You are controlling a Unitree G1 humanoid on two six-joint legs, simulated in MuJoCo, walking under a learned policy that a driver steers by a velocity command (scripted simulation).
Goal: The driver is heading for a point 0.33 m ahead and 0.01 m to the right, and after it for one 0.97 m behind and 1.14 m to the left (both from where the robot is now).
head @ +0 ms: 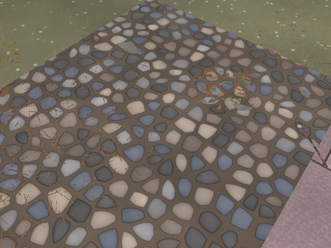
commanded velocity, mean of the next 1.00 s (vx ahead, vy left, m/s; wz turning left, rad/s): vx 0.25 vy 0.00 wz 0.04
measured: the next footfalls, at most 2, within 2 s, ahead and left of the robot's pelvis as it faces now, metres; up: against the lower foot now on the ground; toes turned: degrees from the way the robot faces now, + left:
right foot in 0.20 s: +0.02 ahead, -0.14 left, +0.00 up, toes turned +2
left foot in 0.72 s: +0.17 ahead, +0.13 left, +0.00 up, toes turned +0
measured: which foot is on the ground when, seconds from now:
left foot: down 0.00-0.42, up 0.44-0.70, down 0.72-1.00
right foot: up 0.00-0.18, down 0.20-0.70, up 0.72-1.00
